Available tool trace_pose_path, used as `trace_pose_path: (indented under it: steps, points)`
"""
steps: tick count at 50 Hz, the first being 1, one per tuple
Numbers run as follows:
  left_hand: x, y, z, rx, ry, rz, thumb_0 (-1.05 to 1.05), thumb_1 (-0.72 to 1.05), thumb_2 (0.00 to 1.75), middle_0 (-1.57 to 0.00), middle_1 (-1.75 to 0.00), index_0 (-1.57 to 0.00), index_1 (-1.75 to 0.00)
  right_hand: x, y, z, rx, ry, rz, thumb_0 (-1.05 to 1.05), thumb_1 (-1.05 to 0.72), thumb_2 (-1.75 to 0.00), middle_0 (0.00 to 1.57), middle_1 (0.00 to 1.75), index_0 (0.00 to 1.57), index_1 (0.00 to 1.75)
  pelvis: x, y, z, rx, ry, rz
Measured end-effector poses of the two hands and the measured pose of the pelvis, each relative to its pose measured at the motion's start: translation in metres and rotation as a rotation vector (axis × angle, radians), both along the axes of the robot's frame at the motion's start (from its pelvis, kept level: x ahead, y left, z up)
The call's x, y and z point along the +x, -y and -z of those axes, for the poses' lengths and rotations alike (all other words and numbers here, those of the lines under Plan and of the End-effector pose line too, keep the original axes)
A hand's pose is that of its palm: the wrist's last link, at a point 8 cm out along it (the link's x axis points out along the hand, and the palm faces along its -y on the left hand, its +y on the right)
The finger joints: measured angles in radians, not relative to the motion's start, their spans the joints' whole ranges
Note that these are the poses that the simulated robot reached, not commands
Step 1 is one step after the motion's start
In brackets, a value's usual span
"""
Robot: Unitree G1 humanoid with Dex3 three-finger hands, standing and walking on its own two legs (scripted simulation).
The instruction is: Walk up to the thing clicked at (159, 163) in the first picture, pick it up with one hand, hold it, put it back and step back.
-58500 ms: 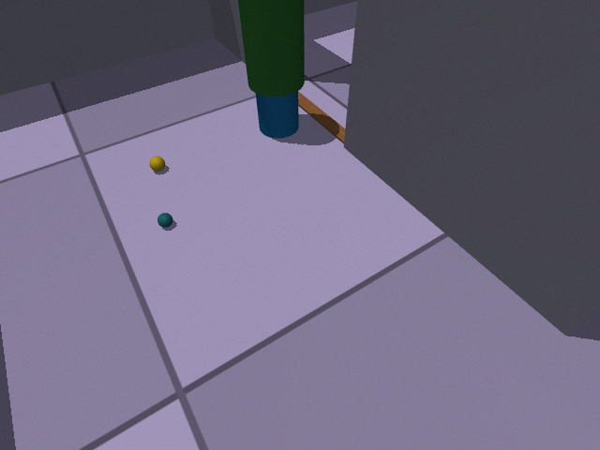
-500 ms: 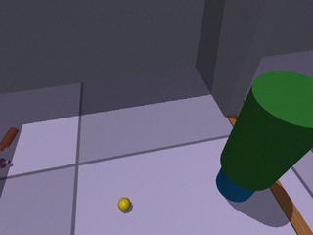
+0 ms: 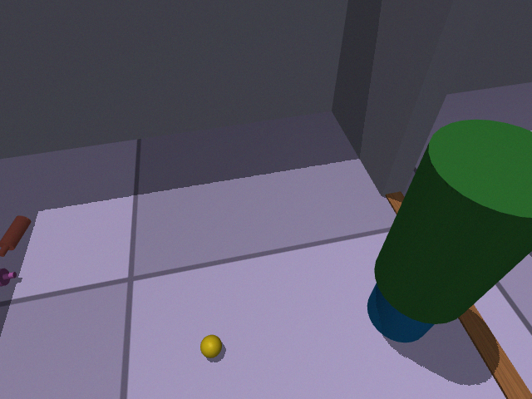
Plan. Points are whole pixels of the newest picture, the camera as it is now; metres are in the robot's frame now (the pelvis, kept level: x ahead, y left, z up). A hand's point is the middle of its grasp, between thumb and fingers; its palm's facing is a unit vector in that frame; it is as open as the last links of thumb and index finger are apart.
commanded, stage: stand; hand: left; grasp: from above
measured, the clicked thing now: (211, 346) +0.43 +0.24 -0.74
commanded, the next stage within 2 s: step back in 0.14 s
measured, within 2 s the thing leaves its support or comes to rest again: neither
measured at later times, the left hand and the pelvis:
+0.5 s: hand out of the picture +0.09 +0.31 -0.18, palm faces +0.00 -0.92 -0.39, open 7.4 cm; pelvis -0.05 +0.04 -0.02, yaw +0 degrees
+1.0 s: hand out of the picture -0.04 +0.29 -0.16, palm faces -0.06 -0.91 -0.41, open 7.4 cm; pelvis -0.16 +0.03 -0.02, yaw -3 degrees
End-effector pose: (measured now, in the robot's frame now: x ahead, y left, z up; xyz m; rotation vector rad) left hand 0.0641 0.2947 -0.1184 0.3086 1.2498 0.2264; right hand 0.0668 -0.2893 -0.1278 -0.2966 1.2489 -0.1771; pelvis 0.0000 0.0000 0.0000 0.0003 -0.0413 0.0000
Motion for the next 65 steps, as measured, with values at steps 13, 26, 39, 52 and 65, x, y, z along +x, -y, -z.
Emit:
trace_pose_path:
  steps: [13, 26, 39, 52, 65]
  points:
    - [0.005, -0.011, 0.004, 0.016, 0.034, -0.008, 0.0, 0.9, 0.9, -0.21, -0.3, -0.2, -0.3, 0.002, 0.01, 0.0, -0.019, 0.017, 0.017, 0.0, -0.9, -0.9, 0.21, 0.3, 0.21, 0.3, -0.016, -0.002, 0.007, -0.013, -0.012, -0.003]
    - [0.019, -0.058, 0.022, 0.043, 0.112, 0.054, 0.01, 0.91, 0.9, -0.21, -0.3, -0.2, -0.3, -0.062, -0.012, -0.008, -0.111, -0.042, 0.012, 0.0, -0.9, -0.9, 0.21, 0.3, 0.21, 0.3, -0.058, -0.039, 0.021, -0.02, -0.021, -0.001]
    - [-0.054, -0.041, 0.025, 0.039, 0.023, 0.126, 0.01, 0.91, 0.9, -0.21, -0.3, -0.2, -0.3, -0.103, -0.012, 0.006, -0.073, 0.069, 0.049, 0.0, -0.9, -0.9, 0.21, 0.3, 0.21, 0.3, -0.107, -0.032, 0.028, -0.005, -0.014, 0.086]
    - [-0.114, -0.037, -0.004, 0.067, 0.121, 0.097, 0.01, 0.9, 0.9, -0.21, -0.3, -0.2, -0.3, -0.162, -0.005, 0.007, -0.064, 0.036, 0.02, 0.0, -0.9, -0.9, 0.21, 0.3, 0.21, 0.3, -0.166, -0.032, 0.02, 0.008, -0.019, 0.043]
    - [-0.181, -0.06, 0.01, 0.024, 0.133, 0.073, 0.01, 0.91, 0.9, -0.21, -0.3, -0.2, -0.3, -0.221, -0.029, -0.019, -0.104, 0.091, -0.024, 0.01, -0.9, -0.9, 0.21, 0.3, 0.21, 0.3, -0.24, -0.046, 0.016, -0.027, -0.007, 0.039]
